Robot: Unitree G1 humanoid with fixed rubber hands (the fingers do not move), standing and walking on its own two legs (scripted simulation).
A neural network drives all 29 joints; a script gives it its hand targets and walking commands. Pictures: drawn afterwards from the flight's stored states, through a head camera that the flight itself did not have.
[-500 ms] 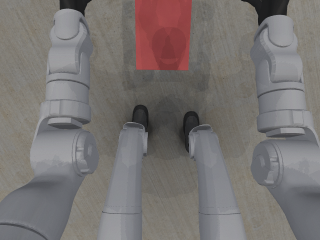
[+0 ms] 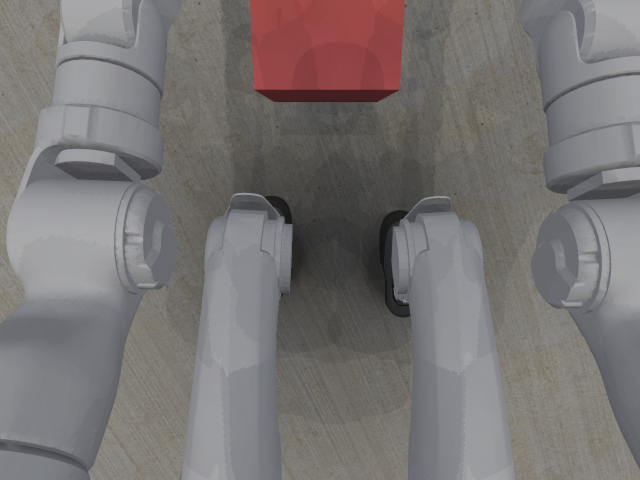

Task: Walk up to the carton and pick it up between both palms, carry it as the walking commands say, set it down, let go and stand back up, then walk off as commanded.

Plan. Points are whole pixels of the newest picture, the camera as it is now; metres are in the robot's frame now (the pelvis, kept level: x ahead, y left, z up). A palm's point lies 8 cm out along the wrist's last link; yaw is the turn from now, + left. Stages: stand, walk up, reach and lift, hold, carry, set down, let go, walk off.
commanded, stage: reach and lift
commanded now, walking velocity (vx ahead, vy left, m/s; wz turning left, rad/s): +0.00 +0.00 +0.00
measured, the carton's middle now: (326, 3) +0.58 +0.03 -0.38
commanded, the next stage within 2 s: none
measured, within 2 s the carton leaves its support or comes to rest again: neither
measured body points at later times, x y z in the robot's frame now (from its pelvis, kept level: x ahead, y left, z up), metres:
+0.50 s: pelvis +0.02 +0.00 -0.10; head +0.40 +0.02 +0.13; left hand +0.58 +0.17 -0.29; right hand +0.58 -0.15 -0.29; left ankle +0.15 +0.12 -0.45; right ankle +0.13 -0.13 -0.45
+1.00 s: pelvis +0.03 -0.01 -0.13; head +0.41 -0.01 +0.10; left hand +0.58 +0.18 -0.32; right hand +0.58 -0.15 -0.33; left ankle +0.15 +0.12 -0.45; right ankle +0.13 -0.12 -0.45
